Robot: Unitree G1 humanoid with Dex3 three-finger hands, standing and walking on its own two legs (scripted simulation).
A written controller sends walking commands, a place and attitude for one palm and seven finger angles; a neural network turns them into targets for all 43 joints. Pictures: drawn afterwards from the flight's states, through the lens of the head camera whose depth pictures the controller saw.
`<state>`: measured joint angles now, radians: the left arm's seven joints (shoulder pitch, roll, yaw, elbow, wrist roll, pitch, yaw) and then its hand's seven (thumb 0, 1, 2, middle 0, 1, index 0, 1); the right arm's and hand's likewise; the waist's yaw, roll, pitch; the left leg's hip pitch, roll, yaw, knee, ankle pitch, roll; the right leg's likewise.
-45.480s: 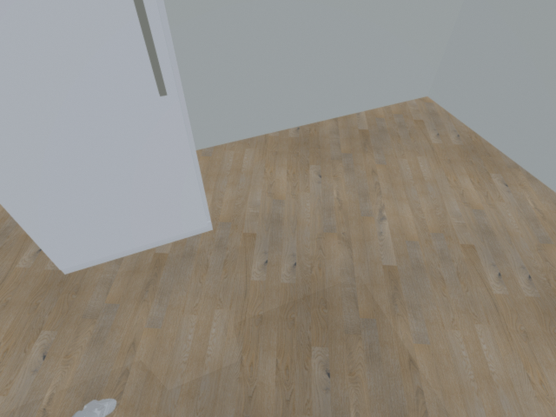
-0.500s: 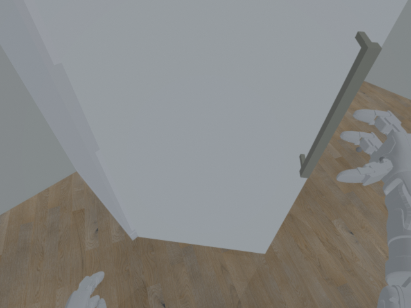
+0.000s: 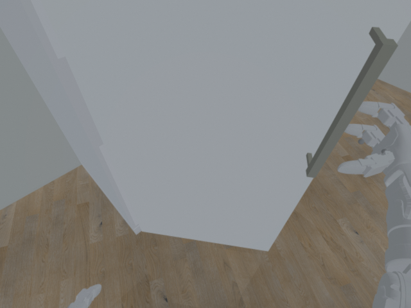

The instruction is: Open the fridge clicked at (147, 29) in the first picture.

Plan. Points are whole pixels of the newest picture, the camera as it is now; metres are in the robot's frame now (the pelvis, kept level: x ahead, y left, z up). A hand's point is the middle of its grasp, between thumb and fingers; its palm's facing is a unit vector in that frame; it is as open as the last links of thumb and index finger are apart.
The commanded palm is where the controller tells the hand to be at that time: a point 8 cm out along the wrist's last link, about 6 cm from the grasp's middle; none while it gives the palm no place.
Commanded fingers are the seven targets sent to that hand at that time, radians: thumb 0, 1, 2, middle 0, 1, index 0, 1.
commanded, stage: slide the fingers in behind the handle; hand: right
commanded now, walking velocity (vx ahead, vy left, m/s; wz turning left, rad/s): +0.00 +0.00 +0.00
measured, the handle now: (337, 117) +0.45 -0.20 +0.16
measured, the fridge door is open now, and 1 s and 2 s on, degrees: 52 52 52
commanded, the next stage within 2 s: grip the handle and tug to test in 1.72 s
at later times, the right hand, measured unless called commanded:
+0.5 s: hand (356, 151) +0.38 -0.23 +0.15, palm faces +0.07 +1.00 +0.01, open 14.0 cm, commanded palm +0.36 -0.27 +0.15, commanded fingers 0.00 0.50 -0.30 0.30 1.20 0.30 1.20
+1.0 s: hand (342, 146) +0.39 -0.20 +0.15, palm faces +0.06 +1.00 +0.01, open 14.0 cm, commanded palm +0.36 -0.25 +0.15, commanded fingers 0.00 0.50 -0.30 0.30 1.20 0.30 1.20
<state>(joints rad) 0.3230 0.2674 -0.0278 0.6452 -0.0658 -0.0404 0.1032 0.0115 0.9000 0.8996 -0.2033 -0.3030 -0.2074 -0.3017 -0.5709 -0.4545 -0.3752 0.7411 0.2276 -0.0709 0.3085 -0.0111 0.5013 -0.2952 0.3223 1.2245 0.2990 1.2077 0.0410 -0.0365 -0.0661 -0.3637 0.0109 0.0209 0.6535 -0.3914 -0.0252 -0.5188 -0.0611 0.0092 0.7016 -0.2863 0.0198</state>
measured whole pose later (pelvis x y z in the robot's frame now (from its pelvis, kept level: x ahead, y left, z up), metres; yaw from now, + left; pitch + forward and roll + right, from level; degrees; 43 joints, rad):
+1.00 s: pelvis +0.00 +0.01 +0.00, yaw +0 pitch +4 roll +1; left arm 0.30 0.26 -0.02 0.64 -0.06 -0.04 0.10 0.01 0.90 0.90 -0.20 -0.30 -0.21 -0.30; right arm -0.44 -0.35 -0.31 0.53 0.23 -0.02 0.22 -0.01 0.50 -0.30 0.30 1.20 0.30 1.20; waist 0.03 -0.04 -0.07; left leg -0.31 0.01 0.02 0.63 -0.39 -0.02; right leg -0.46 -0.06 0.01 0.67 -0.28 0.03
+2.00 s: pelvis +0.00 +0.00 +0.00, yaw +0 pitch +3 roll +1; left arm 0.28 0.26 -0.02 0.64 -0.06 -0.03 0.10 0.01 0.90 0.90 -0.20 -0.30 -0.21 -0.30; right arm -0.43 -0.32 -0.28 0.50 0.22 0.00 0.18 -0.01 0.39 -0.34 0.31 1.22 0.31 1.22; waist 0.02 -0.04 -0.06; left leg -0.29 0.01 0.02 0.62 -0.38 -0.02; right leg -0.44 -0.06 0.01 0.66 -0.27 0.03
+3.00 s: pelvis +0.01 +0.01 +0.01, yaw +1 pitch +2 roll +1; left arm 0.26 0.25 -0.02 0.62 -0.05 -0.03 0.09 0.01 0.90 0.90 -0.20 -0.30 -0.21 -0.30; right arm -0.32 -0.28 -0.26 0.37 0.22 0.02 0.16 0.01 -0.66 -0.79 0.34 1.37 0.32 1.36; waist 0.02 -0.05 -0.07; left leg -0.25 0.01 0.01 0.60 -0.38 -0.02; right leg -0.39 -0.06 0.00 0.63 -0.27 0.03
